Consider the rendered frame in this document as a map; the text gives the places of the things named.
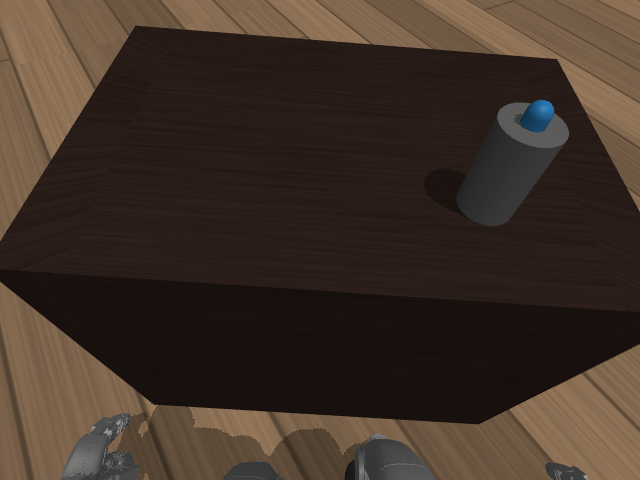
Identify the left robot hand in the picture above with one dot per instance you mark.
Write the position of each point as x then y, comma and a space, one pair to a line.
89, 456

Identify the right robot hand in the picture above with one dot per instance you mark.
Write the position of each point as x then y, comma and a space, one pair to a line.
562, 472

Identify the bottle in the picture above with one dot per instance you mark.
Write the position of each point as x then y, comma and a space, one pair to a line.
521, 143

